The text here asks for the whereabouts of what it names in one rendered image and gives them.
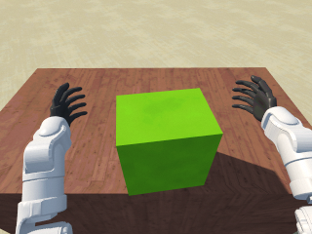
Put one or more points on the robot right upper arm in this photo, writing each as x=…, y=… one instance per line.
x=303, y=217

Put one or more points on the robot right forearm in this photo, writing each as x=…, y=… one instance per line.
x=294, y=144

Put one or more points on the right robot hand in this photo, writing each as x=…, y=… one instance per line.
x=261, y=98

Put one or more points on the left robot hand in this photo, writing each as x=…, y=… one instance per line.
x=61, y=101

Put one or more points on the robot left upper arm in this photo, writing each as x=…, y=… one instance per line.
x=60, y=227

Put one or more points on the carton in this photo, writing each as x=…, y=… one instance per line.
x=165, y=140

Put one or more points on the robot left forearm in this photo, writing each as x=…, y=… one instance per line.
x=42, y=174

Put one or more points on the pedestal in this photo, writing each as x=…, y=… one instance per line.
x=247, y=189

